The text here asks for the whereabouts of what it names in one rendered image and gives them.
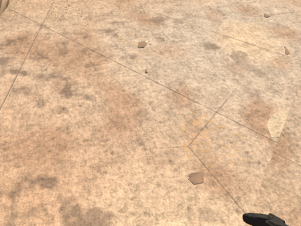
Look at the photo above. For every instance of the robot right hand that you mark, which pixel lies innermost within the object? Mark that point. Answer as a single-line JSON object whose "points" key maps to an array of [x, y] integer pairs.
{"points": [[256, 219]]}

